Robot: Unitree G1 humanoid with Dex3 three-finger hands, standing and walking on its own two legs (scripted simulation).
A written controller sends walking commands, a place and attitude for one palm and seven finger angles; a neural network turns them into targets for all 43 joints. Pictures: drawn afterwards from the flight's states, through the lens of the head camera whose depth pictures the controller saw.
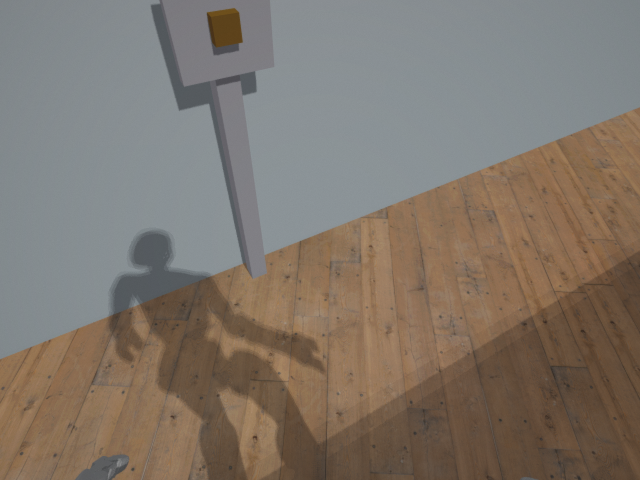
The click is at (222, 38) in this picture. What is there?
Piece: button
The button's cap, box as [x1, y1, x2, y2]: [207, 8, 242, 46]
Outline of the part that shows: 234,8 207,12 211,38 215,46 242,42 238,12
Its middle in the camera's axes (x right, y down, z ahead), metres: -0.20 -0.43 +0.79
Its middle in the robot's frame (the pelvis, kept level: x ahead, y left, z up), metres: +0.90 +0.25 +0.16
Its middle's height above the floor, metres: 0.93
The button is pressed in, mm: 0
